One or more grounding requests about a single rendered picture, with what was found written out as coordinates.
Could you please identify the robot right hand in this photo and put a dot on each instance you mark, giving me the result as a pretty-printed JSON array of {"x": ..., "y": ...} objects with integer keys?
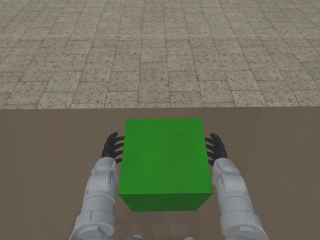
[{"x": 218, "y": 148}]

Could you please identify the carton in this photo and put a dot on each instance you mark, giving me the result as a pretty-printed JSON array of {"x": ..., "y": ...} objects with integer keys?
[{"x": 165, "y": 165}]

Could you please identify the right robot forearm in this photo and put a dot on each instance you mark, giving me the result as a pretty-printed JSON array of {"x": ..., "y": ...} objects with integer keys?
[{"x": 237, "y": 214}]

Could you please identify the robot left hand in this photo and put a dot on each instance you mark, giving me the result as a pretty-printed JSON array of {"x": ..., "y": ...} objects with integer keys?
[{"x": 109, "y": 147}]

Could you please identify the left robot forearm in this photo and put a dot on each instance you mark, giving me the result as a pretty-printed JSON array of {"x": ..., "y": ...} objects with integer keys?
[{"x": 97, "y": 212}]

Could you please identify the left robot shin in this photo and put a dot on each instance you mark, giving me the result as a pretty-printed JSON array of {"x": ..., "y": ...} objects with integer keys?
[{"x": 137, "y": 236}]

